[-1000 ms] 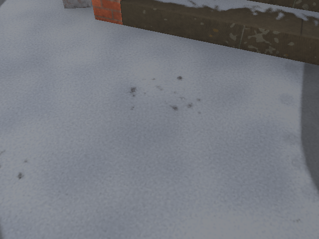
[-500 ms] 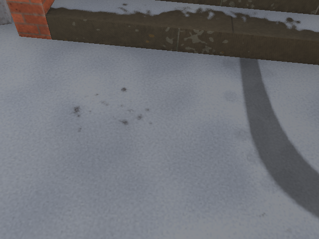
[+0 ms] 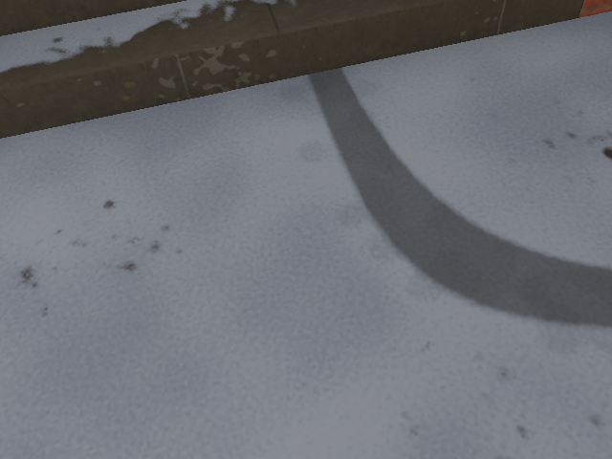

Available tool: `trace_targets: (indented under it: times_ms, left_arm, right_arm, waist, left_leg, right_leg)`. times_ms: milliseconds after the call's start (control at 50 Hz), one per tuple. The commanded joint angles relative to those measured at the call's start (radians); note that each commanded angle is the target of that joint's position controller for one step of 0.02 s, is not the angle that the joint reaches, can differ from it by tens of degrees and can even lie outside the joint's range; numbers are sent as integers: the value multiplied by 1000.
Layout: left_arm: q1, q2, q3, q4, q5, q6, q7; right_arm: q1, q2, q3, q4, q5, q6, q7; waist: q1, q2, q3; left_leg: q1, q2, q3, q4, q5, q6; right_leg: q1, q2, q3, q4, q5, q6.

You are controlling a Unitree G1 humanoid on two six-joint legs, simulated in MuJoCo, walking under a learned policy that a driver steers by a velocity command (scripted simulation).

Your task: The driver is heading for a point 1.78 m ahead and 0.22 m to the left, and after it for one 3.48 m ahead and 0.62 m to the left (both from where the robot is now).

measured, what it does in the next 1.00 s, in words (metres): steps on the spot: left foot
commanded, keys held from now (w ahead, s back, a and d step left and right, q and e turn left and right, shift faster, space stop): e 0.08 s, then no key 0.92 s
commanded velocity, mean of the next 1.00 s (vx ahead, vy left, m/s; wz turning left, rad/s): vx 0.00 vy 0.00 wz -0.19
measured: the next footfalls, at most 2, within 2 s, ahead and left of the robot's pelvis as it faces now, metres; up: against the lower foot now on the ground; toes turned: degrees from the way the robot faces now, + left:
left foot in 0.32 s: +0.10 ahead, +0.12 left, +0.00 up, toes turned -10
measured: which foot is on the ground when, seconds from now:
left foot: up 0.00-0.30, down 0.32-1.00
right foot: down 0.00-1.00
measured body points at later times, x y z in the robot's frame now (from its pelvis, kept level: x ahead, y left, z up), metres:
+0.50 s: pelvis +0.01 +0.03 +0.00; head +0.02 +0.04 +0.45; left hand +0.19 +0.26 -0.11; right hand +0.13 -0.25 -0.10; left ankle +0.03 +0.14 -0.74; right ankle +0.01 -0.10 -0.74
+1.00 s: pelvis +0.02 +0.03 +0.00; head +0.03 +0.03 +0.44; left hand +0.19 +0.26 -0.12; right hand +0.12 -0.23 -0.11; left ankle +0.03 +0.14 -0.74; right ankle +0.01 -0.10 -0.74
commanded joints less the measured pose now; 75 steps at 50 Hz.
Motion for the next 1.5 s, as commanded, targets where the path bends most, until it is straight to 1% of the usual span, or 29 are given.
trace_targets:
  times_ms: [20,60,120,220,260,280,300,320,340,360,380,420,440,480,580,660,1020,1260,1280,1300,1320,1340,1360,1380,1400,1420,1460,1480,1500]
  left_arm:
    - [-51,156,41,-73,-4,-14,20]
    - [-38,159,43,-67,-2,-13,26]
    - [-35,166,45,-60,-2,-8,33]
    - [-36,161,36,-45,7,1,19]
    - [-51,147,27,-39,2,2,16]
    - [-70,132,20,-37,-4,3,16]
    - [-58,110,12,-29,-6,1,17]
    - [-18,82,4,-23,9,-6,18]
    - [55,68,3,-15,17,-17,14]
    - [23,91,6,-17,25,-20,17]
    - [0,115,15,-10,21,-18,19]
    - [-47,89,13,-9,25,-5,19]
    - [-44,77,10,-9,27,0,16]
    - [-20,71,10,8,19,-2,9]
    - [-14,59,10,31,18,-20,10]
    - [-2,52,10,40,16,-25,14]
    - [24,24,11,69,13,-21,36]
    - [43,17,13,126,12,-20,48]
    - [60,6,11,141,12,-19,49]
    - [65,3,11,151,9,-18,51]
    - [63,9,13,152,3,-22,52]
    - [39,9,13,139,-1,-33,50]
    - [4,15,13,120,-12,-51,46]
    - [-45,21,12,104,-22,-72,40]
    - [-68,24,13,100,-24,-85,36]
    - [-59,20,12,107,-20,-92,32]
    - [-16,-1,3,133,-13,-99,21]
    - [21,-14,1,157,-8,-99,16]
    - [74,-24,1,186,-3,-97,11]
  right_arm:
    - [-20,-80,-22,-74,0,-18,-3]
    - [-26,-61,-15,-73,7,-20,1]
    - [-45,-44,-4,-73,8,-22,7]
    - [-53,-50,1,-82,17,-28,25]
    - [-35,-44,4,-82,19,-35,33]
    - [-8,-31,6,-74,17,-41,39]
    - [12,-27,9,-71,6,-47,43]
    - [26,-77,2,-80,-14,-51,40]
    - [-16,-137,-6,-83,-26,-48,36]
    - [-42,-69,12,-82,-26,-49,37]
    - [-77,-33,25,-93,-19,-52,39]
    - [-53,-53,21,-85,-6,-55,38]
    - [-45,-50,25,-80,-5,-58,36]
    - [-33,-42,30,-84,-9,-57,35]
    - [-3,-28,35,-89,-3,-54,32]
    - [4,-14,39,-89,-2,-52,36]
    - [42,7,42,-43,3,-61,38]
    - [66,12,44,11,5,-64,36]
    - [81,17,46,25,4,-62,35]
    - [87,6,42,33,8,-58,32]
    - [102,-31,31,39,15,-53,26]
    - [136,-61,22,49,21,-51,21]
    - [152,-89,16,53,24,-52,16]
    - [170,-101,11,57,23,-58,11]
    - [167,-93,14,59,12,-65,8]
    - [154,-81,18,58,9,-68,7]
    - [98,-69,23,51,18,-59,11]
    - [77,-68,24,55,25,-49,12]
    - [72,-58,29,65,31,-39,13]
  waist:
    - [-11,-172,-145]
    - [-4,-168,-149]
    - [13,-180,-150]
    - [37,-201,-125]
    - [23,-195,-119]
    - [-3,-186,-119]
    - [-19,-164,-118]
    - [2,-77,-137]
    - [84,118,-128]
    - [65,177,-128]
    - [58,142,-104]
    - [29,124,-90]
    - [29,115,-82]
    - [23,57,-49]
    - [0,-44,-56]
    - [-2,-68,-63]
    - [7,-42,-49]
    - [5,-41,-35]
    - [5,-31,-55]
    - [1,-10,-38]
    - [-10,33,-9]
    - [-27,88,29]
    - [-37,122,82]
    - [-57,120,126]
    - [-62,98,144]
    - [-55,78,121]
    - [-28,56,47]
    - [-4,53,1]
    - [25,51,-42]
  left_leg:
    - [-103,-12,-50,50,93,-16]
    - [-89,-25,-51,-50,121,-22]
    - [-32,-28,-56,-205,134,-25]
    - [113,-31,-39,-357,83,-3]
    - [174,-33,-33,-469,109,14]
    - [244,-36,-23,-592,192,28]
    - [334,-22,-34,-720,333,48]
    - [428,87,-129,-734,497,83]
    - [427,202,-252,-724,641,182]
    - [330,258,-320,-765,548,273]
    - [310,215,-284,-770,459,259]
    - [304,134,-215,-757,319,183]
    - [283,120,-197,-756,268,162]
    - [264,72,-136,-741,188,124]
    - [309,35,-89,-675,241,115]
    - [319,20,-72,-655,267,111]
    - [293,9,-69,-671,287,108]
    - [295,13,-81,-701,280,122]
    - [303,8,-81,-719,184,126]
    - [297,8,-97,-745,27,141]
    - [298,34,-152,-784,-149,176]
    - [312,117,-275,-854,-308,232]
    - [318,221,-408,-925,-396,293]
    - [304,285,-502,-966,-375,337]
    - [333,300,-510,-960,-230,351]
    - [385,289,-464,-935,-70,344]
    - [391,204,-292,-868,236,294]
    - [353,157,-209,-822,388,269]
    - [313,123,-150,-772,461,242]
  right_leg:
    - [177,-224,262,-152,476,-183]
    - [186,-209,269,-151,431,-182]
    - [179,-206,292,-143,333,-179]
    - [102,-214,355,-122,283,-190]
    - [99,-205,378,-98,304,-180]
    - [81,-183,369,-77,300,-159]
    - [49,-153,357,-66,250,-118]
    - [-5,-101,308,-2,116,-55]
    - [-66,18,167,77,-98,7]
    - [-11,1,119,74,-163,51]
    - [26,-16,110,59,-113,64]
    - [60,-16,105,7,4,66]
    - [84,-28,111,-13,38,62]
    - [79,-28,116,-27,54,38]
    - [56,-42,140,-48,112,30]
    - [61,-47,148,-49,128,31]
    - [113,-46,139,-38,177,43]
    - [124,-45,129,-47,179,62]
    - [133,-31,112,-46,105,63]
    - [106,-6,82,-24,-14,59]
    - [38,28,35,38,-151,55]
    - [-63,37,-2,121,-213,54]
    - [-157,12,-28,192,-214,48]
    - [-220,-33,-4,265,-212,40]
    - [-277,-61,20,320,-237,37]
    - [-299,-79,24,319,-261,35]
    - [-156,-71,-16,172,-208,37]
    - [-22,-40,-53,80,-75,46]
    - [119,-12,-78,-23,89,51]
Keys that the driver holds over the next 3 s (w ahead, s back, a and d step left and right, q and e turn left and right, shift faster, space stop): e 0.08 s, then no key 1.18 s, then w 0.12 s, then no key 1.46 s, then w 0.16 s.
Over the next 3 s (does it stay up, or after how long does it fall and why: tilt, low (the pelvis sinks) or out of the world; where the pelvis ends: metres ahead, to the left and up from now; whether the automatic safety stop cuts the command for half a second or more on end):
stays up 0.07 0.00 0.00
